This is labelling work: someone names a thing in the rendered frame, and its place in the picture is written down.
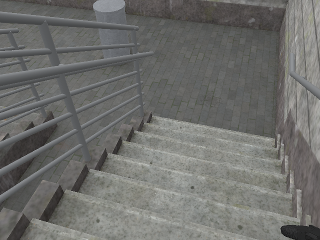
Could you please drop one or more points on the right robot hand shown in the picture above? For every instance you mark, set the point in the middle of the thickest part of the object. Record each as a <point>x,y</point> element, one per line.
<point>300,232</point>

